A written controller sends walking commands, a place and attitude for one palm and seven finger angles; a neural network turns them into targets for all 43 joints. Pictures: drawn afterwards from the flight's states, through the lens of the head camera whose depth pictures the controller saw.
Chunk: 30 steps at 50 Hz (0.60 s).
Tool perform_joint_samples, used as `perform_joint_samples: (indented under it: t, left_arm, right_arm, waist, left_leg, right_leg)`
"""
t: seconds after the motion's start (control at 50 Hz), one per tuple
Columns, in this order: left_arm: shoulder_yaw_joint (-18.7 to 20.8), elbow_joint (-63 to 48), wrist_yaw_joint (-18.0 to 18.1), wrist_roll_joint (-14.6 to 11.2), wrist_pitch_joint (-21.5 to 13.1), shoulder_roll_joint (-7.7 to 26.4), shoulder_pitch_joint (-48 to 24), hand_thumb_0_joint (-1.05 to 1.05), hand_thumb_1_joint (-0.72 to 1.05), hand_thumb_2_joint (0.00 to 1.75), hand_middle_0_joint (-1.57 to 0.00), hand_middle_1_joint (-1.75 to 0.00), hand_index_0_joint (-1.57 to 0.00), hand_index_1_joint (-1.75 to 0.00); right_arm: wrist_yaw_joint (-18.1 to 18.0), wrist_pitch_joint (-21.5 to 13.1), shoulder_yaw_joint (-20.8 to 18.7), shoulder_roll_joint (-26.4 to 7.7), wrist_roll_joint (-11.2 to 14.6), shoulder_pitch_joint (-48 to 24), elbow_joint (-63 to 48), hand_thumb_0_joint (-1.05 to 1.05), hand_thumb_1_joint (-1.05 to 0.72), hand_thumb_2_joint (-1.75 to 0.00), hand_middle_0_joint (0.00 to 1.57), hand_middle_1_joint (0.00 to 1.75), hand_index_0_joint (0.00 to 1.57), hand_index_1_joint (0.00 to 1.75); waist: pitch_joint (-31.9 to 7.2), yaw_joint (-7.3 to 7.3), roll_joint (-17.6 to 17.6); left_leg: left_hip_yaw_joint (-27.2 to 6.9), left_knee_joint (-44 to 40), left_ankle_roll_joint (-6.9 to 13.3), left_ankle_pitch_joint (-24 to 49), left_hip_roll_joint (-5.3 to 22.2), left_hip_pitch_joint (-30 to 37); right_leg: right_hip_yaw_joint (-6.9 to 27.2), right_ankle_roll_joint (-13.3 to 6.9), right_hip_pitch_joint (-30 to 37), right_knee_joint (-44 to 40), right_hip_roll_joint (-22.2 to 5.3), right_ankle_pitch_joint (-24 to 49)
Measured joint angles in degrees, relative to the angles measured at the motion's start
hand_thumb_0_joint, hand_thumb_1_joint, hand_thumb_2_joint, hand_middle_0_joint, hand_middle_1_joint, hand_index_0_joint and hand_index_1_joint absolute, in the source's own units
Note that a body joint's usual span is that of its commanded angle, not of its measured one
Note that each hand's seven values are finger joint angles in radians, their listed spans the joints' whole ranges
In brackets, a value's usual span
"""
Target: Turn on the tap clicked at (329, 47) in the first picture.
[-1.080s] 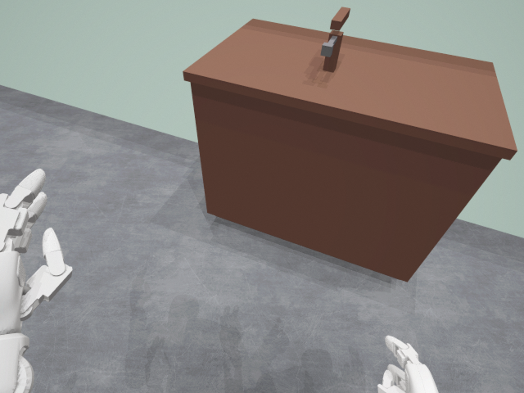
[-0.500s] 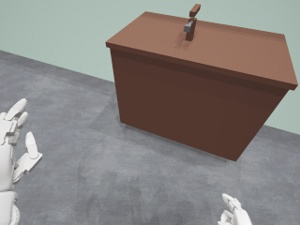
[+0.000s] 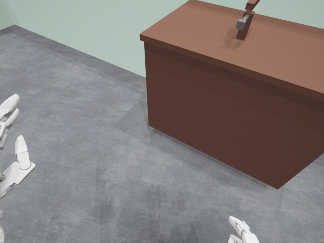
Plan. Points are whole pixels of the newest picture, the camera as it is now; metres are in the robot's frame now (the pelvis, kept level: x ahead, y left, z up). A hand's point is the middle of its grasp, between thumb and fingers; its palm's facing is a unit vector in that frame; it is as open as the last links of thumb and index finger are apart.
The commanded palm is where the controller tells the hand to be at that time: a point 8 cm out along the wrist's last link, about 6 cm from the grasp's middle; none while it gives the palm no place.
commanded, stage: walk to a spot facing it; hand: left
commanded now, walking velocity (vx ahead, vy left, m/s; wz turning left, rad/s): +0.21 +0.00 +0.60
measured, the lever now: (240, 24) +0.85 -0.30 +0.14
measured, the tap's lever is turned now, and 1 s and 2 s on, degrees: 0 0 0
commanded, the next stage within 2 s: turn to face it in 0.78 s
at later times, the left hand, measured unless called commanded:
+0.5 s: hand out of the picture +0.19 +0.31 +0.20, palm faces +0.64 -0.66 -0.39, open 7.4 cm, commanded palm +0.12 +0.33 +0.19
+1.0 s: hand out of the picture +0.16 +0.31 +0.19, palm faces +0.79 -0.44 -0.42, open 7.4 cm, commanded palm +0.09 +0.32 +0.19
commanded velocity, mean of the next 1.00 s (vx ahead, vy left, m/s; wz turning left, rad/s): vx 0.11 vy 0.00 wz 0.40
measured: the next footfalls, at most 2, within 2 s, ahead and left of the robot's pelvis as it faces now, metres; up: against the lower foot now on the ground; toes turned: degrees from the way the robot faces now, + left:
left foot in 0.32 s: +0.12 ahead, +0.15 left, +0.00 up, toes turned +22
right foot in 0.68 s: +0.21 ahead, -0.11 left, +0.00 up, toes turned +18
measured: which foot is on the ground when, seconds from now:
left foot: down 0.00-0.00, up 0.02-0.30, down 0.32-0.68, up 0.70-0.98, down 1.00-1.00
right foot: down 0.00-0.30, up 0.32-0.66, down 0.68-1.00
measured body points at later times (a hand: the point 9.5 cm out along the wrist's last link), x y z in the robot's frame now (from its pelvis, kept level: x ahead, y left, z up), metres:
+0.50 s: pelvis +0.05 +0.01 +0.00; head +0.07 +0.04 +0.45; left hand +0.15 +0.34 +0.22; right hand +0.30 -0.12 -0.06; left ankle +0.08 +0.14 -0.72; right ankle +0.11 -0.13 -0.65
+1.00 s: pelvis +0.11 +0.00 +0.00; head +0.12 +0.01 +0.45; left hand +0.11 +0.33 +0.21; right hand +0.40 -0.14 -0.06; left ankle +0.08 +0.12 -0.73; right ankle +0.17 -0.12 -0.72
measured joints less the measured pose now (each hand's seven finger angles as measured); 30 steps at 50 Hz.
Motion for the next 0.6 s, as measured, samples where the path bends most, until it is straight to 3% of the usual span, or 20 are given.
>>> perform_joint_samples:
  t: [0.02, 0.08, 0.14, 0.22, 0.3, 0.34, 0.38, 0.42, 0.5, 0.6]
  left_arm:
    - [-0.15, 0.10, -0.22, -0.02, -0.30, 0.62, -0.17, 0.01, 0.89, 0.90, -0.21, -0.30, -0.21, -0.30]
    - [-0.80, 2.73, -0.04, -0.05, -0.98, 0.74, -1.46, 0.01, 0.88, 0.90, -0.22, -0.31, -0.22, -0.30]
    - [-0.36, 4.80, 0.68, 0.32, -0.56, -0.50, -0.98, 0.01, 0.88, 0.90, -0.22, -0.31, -0.22, -0.30]
    - [-0.71, 3.31, 2.08, 0.40, 1.01, -1.67, -1.28, 0.01, 0.88, 0.90, -0.22, -0.30, -0.22, -0.30]
    - [-1.14, -2.40, 3.78, -0.12, 1.92, -2.25, -0.97, 0.01, 0.88, 0.90, -0.22, -0.30, -0.22, -0.30]
    - [-0.41, -3.90, 4.40, -0.44, 1.34, -1.27, -2.61, 0.01, 0.88, 0.90, -0.22, -0.30, -0.22, -0.30]
    - [0.35, -2.44, 3.86, -0.06, 0.96, 0.67, -5.65, 0.01, 0.88, 0.90, -0.22, -0.30, -0.21, -0.30]
    - [0.95, -1.61, 2.94, 0.00, 1.52, 1.99, -7.25, 0.01, 0.88, 0.90, -0.21, -0.30, -0.21, -0.30]
    - [1.53, -3.78, 2.00, -0.91, 1.38, 1.54, -5.32, 0.02, 0.88, 0.90, -0.21, -0.30, -0.21, -0.30]
    - [0.78, -2.23, 1.52, -1.34, 1.01, 0.02, -1.76, 0.01, 0.89, 0.90, -0.21, -0.30, -0.21, -0.30]
  right_arm:
    - [-0.14, 0.32, -0.19, -0.19, 0.14, -0.31, 0.10, 0.01, -0.90, -0.90, 0.20, 0.30, 0.21, 0.30]
    - [-0.95, 1.61, -1.02, -1.86, 0.13, -1.12, 1.16, 0.01, -0.90, -0.90, 0.20, 0.30, 0.21, 0.30]
    - [-1.79, 3.01, -1.89, -3.95, -0.14, -2.01, 1.14, 0.01, -0.90, -0.90, 0.20, 0.30, 0.21, 0.30]
    - [-2.83, 3.49, -3.18, -5.88, -0.42, -2.47, -0.87, 0.01, -0.90, -0.90, 0.20, 0.30, 0.20, 0.30]
    - [-3.53, 2.74, -4.25, -7.24, -0.37, -3.36, -3.98, 0.01, -0.90, -0.90, 0.20, 0.30, 0.20, 0.30]
    - [-3.72, 1.81, -4.95, -6.82, -0.10, -5.52, -5.15, 0.01, -0.90, -0.90, 0.20, 0.30, 0.20, 0.30]
    - [-2.95, 1.15, -4.63, -4.53, 0.44, -7.82, -4.46, 0.01, -0.91, -0.90, 0.20, 0.30, 0.20, 0.30]
    - [-1.87, 1.12, -3.35, -2.16, 0.95, -8.60, -4.05, 0.01, -0.91, -0.90, 0.20, 0.30, 0.20, 0.30]
    - [-0.52, 0.28, -0.58, 1.33, 1.21, -6.86, -3.96, 0.01, -0.90, -0.90, 0.20, 0.30, 0.20, 0.30]
    - [-0.69, -0.21, 1.55, 2.36, 0.89, -2.57, -2.60, 0.01, -0.90, -0.90, 0.20, 0.30, 0.21, 0.30]
  waist:
    - [0.25, 0.07, 0.11]
    - [0.38, 0.66, -0.58]
    - [0.80, 1.55, -1.71]
    - [2.06, 3.07, -4.51]
    - [2.77, 4.11, -6.74]
    - [4.01, 3.60, -6.66]
    - [5.26, 2.91, -6.93]
    - [4.86, 2.27, -6.69]
    - [3.08, 2.17, -4.79]
    - [0.53, 3.37, -0.85]
  left_leg:
    - [1.27, 4.17, 0.12, -1.43, 0.09, -1.43]
    - [7.06, 21.23, -0.70, -5.30, 0.41, -7.49]
    - [11.26, 26.56, -1.78, -4.68, 2.57, -11.15]
    - [15.77, 12.11, -1.49, -2.13, 4.92, -9.42]
    - [19.09, -4.38, -0.48, 3.10, 3.67, -2.80]
    - [18.13, -3.30, 2.50, 9.22, 3.29, -3.14]
    - [16.52, -0.01, 2.92, 6.79, 3.08, -3.67]
    - [14.68, -0.41, 2.44, 5.92, 3.18, -3.42]
    - [11.75, -4.74, 1.39, 7.85, 3.94, -1.83]
    - [8.13, -9.04, 0.59, 9.23, 4.56, 0.20]
  right_leg:
    - [-0.96, -0.68, 0.34, 0.10, -0.39, 3.11]
    - [-3.50, -1.58, 2.42, 1.04, -2.86, 0.09]
    - [-5.15, -0.86, 5.22, -1.25, -4.99, -0.62]
    - [-7.51, 0.04, 7.13, -1.85, -8.20, -1.48]
    - [-8.62, 1.57, 5.21, 5.63, -11.66, -5.82]
    - [-5.15, 1.97, -0.13, 20.12, -11.58, -9.74]
    - [-0.71, 2.10, -5.36, 33.90, -8.85, -12.35]
    - [0.70, 2.45, -9.71, 40.21, -7.00, -11.37]
    - [-0.09, 2.96, -13.04, 33.58, -6.28, -6.45]
    - [-1.78, 3.41, -7.88, 16.12, -5.00, -4.74]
